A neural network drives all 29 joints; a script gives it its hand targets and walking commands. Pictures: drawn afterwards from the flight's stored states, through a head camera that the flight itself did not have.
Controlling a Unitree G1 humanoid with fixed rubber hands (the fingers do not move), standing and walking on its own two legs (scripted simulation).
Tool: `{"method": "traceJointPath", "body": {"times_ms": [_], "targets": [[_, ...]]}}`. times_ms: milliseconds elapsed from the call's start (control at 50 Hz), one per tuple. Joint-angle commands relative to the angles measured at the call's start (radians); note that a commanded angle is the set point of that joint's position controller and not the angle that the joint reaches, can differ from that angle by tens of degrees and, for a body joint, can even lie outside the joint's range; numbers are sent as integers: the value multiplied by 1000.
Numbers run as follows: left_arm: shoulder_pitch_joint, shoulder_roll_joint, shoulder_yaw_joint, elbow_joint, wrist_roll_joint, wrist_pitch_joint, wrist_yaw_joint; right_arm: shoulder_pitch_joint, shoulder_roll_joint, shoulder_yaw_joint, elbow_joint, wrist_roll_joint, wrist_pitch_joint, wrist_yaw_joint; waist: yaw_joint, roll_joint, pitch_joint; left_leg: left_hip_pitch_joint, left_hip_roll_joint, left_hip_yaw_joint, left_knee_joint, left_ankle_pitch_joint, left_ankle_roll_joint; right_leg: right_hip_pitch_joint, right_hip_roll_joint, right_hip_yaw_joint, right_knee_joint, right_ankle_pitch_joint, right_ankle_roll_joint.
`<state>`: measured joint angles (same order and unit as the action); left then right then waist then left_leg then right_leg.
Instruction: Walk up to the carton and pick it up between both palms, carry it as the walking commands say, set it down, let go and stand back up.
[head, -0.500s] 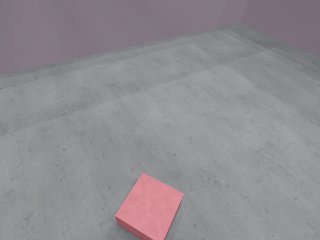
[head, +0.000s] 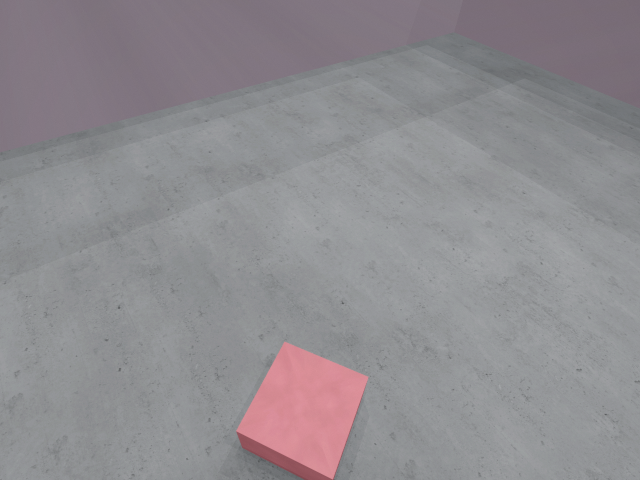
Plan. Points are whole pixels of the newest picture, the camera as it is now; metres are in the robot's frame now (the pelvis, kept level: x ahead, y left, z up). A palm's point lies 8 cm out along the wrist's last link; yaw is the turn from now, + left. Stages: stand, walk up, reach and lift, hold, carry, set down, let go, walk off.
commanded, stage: walk up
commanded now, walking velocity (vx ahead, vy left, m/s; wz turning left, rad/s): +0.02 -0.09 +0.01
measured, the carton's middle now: (305, 412) +0.46 +0.00 -0.70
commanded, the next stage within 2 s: none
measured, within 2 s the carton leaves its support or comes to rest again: neither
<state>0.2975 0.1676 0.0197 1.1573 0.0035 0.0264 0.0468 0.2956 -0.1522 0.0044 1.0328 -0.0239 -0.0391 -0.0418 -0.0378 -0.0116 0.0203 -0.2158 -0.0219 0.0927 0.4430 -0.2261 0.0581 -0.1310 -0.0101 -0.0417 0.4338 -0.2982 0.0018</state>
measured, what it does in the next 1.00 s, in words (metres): steps on the spot: left foot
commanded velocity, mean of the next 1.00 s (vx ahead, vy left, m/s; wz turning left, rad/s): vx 0.07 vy -0.04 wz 0.01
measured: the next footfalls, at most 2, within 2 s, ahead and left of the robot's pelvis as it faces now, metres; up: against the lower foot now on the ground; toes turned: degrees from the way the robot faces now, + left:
left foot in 0.68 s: +0.13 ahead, +0.10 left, +0.00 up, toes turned +6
right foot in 1.10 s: +0.08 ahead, -0.14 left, +0.00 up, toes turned -5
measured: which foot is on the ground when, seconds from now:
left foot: down 0.00-0.18, up 0.20-0.66, down 0.68-1.00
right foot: down 0.00-0.70, up 0.72-1.00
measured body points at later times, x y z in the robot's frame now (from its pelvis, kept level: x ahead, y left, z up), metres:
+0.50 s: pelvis +0.02 -0.05 +0.01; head +0.02 -0.06 +0.46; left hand -0.07 +0.17 -0.14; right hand +0.07 -0.28 -0.15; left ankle +0.00 +0.09 -0.69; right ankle -0.04 -0.12 -0.74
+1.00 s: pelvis +0.04 -0.01 +0.00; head +0.06 +0.02 +0.45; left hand +0.06 +0.23 -0.17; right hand +0.03 -0.26 -0.13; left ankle +0.09 +0.10 -0.74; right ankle +0.04 -0.18 -0.70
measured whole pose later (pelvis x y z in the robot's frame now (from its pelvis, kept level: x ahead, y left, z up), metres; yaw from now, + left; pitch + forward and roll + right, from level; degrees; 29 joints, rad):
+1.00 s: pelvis +0.04 -0.01 +0.00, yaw +0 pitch +0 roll -2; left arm 0.26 0.21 0.04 1.07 0.02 0.05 0.02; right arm 0.30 -0.19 -0.02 1.07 -0.03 -0.01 -0.04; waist -0.02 -0.04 0.04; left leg -0.27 0.06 0.09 0.42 -0.15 0.03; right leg -0.36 -0.05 0.01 0.77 -0.36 0.05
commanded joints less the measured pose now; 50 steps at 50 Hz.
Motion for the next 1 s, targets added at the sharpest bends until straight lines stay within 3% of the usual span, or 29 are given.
{"method": "traceJointPath", "body": {"times_ms": [0, 40, 80, 100, 120, 160, 180, 240, 300, 320, 340, 360, 380, 420, 480, 540, 560, 580, 620, 640, 660, 680, 700, 720, 760, 820, 900, 960, 980], "targets": [[42, 79, 19, -17, 7, 10, 4, 74, -177, -51, -14, -6, 17, -11, -14, 42, 62, 57, 323, -308, -127, 104, 66, -165, -40, -6, 73, 56, 10], [42, 31, 8, -34, 20, 18, -4, 87, -138, -38, 3, -7, 23, -11, -7, 148, 66, -10, 354, -340, -179, -3, 82, -156, -40, 1, 122, -30, 7], [123, 1, -10, -10, 17, 9, -17, 39, -149, -49, 10, -5, 36, 2, 33, 193, 55, -137, 301, -299, -242, -436, 49, -56, -31, -13, 99, -101, -11], [152, 24, -11, -6, 24, 3, -20, 51, -139, -45, 18, 6, 45, 5, 46, 155, 92, -244, 256, -266, -219, -538, 25, 25, -29, -15, 62, -155, -19], [154, 45, -9, -22, 30, -4, -21, 22, -111, -37, 8, 12, 52, 8, 81, 87, 141, -349, 170, -187, -133, -510, -11, 56, -75, 80, -49, -237, -37], [186, 83, -13, -10, 5, -25, -22, -47, -38, -18, -34, 9, 51, 11, 89, -140, 169, -259, 47, -9, 152, -192, -68, -74, -256, 344, -310, -343, -74], [126, 103, -19, -23, -2, -34, -13, -22, -49, -20, -30, 10, 53, 19, 57, -190, 193, -239, 68, -38, 201, -198, -65, -124, -306, 384, -356, -259, -90], [47, 56, -38, -63, 12, -67, -12, 34, -54, -20, 5, 14, 44, 21, 3, -66, 158, -128, 74, -69, 192, -153, -66, -68, -240, 224, -226, 449, -82], [86, 74, -23, -43, -1, -78, 1, 81, -50, -19, 33, 19, 46, 10, 5, -94, 38, -108, 60, -61, 165, -113, -63, 110, -198, 120, -115, 798, -63], [154, 103, -8, -25, 5, -75, -4, 72, -86, -32, 35, 14, 38, 6, 48, -144, -8, -164, 24, -3, 264, -171, -65, 179, -206, 160, -150, 481, -90], [228, 139, 7, -2, 3, -70, -5, 18, -100, -37, 10, 3, 44, 11, 92, -169, 18, -259, 56, 2, 348, -193, -62, 170, -277, 262, -248, 20, -126], [257, 161, 17, 8, 12, -63, -8, -48, -91, -32, -21, -7, 46, 21, 119, -159, 61, -311, 91, -20, 362, -175, -72, 137, -302, 323, -331, -275, -148], [265, 95, 6, 20, 15, -59, -4, -122, -78, -31, -47, -20, 44, 31, 110, -138, 156, -397, 113, -43, 390, -152, -71, 91, -338, 394, -389, -362, -146], [270, 74, -1, 32, 21, -73, -5, -194, -70, -33, -73, -12, 25, 46, 98, -55, 178, -413, 121, -38, 367, -114, -76, 113, -310, 324, -379, -125, -136], [277, 76, 1, 14, 30, -103, -14, -92, -38, -34, -17, -5, 13, 41, 84, -39, 101, -355, 80, -9, 361, -104, -81, 182, -269, 199, -265, 324, -119], [258, 46, -13, 16, 21, -107, -2, -83, -16, -18, -17, 19, 6, 32, 52, -105, 80, -217, 51, 22, 218, -83, -62, 147, -181, 51, -115, 832, -75], [230, 38, -11, 11, 28, -94, 5, -127, -32, -17, -27, 21, 7, 21, 51, -150, 102, -188, 37, 13, 141, -65, -50, 116, -167, 39, -73, 1010, -89], [220, 61, -8, 9, 25, -84, 2, -99, -41, -17, -24, 21, 3, 11, 41, -174, 62, -106, 35, 17, 59, 16, -44, 92, -175, 39, -44, 1040, -97], [220, 66, -9, 18, 6, -74, -4, 25, -68, -21, 32, 29, 2, 10, 4, -137, -15, 110, 45, 19, -51, 300, -41, 21, -143, 7, 27, 793, -63], [211, 24, -17, 11, -8, -73, -5, 75, -101, -25, 45, 19, -4, 2, -12, -142, -61, 249, 136, -52, -38, 451, -34, -90, -124, 13, 35, 579, -35], [237, 22, -25, 2, -14, -72, 1, 95, -151, -36, 31, 7, -7, 7, -21, -27, -149, 406, 274, -165, -16, 635, -6, -200, -93, -5, 84, 210, -7], [274, 0, -24, 10, -13, -52, 10, 76, -167, -37, 13, 2, 0, 6, -6, 53, -160, 388, 428, -303, -27, 766, 74, -207, -55, -26, 158, -157, 10], [279, 44, 1, 11, -4, -26, 13, 73, -190, -46, 10, 10, 10, -7, -22, 126, -116, 329, 492, -412, -53, 812, 153, -239, -36, -8, 295, -291, 18], [255, 56, 11, 1, 12, -13, 14, 80, -230, -54, 19, 1, 15, -18, -20, 186, -118, 323, 496, -415, -61, 796, 167, -278, -39, 3, 415, -327, 27], [204, 94, 31, -22, 20, 4, -3, 58, -208, -48, 19, -2, 16, -26, 4, 125, -79, 206, 457, -339, -85, 760, 132, -312, -39, 47, 561, -274, 45], [178, 12, 23, -35, 31, 29, -29, 2, -172, -44, -10, -4, 26, -13, 49, 107, -43, 41, 360, -252, -147, 407, 66, -281, -42, 72, 599, -116, 50], [116, 9, 23, -63, 15, 44, -24, -87, -114, -33, -40, -13, 16, -1, 70, 216, 19, -179, 242, -127, -239, -36, 41, -183, -20, 20, 445, -37, 48], [101, -7, 9, -84, 7, 21, -34, -33, -128, -43, 1, -5, 19, 7, 59, 278, -17, -110, 178, -91, -209, -79, 64, -122, 19, -38, 222, -59, 46], [96, 12, 8, -77, 11, 19, -25, -11, -149, -48, 1, 2, 22, 8, 45, 207, 5, -119, 210, -110, -185, -64, 67, -110, 17, -55, 180, -33, 43]]}}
